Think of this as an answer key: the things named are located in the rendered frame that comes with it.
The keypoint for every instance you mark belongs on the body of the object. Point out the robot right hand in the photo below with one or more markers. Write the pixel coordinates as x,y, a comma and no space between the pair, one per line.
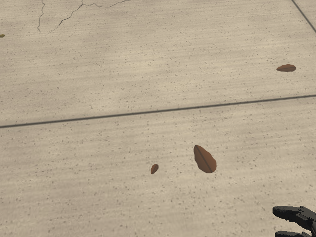
302,216

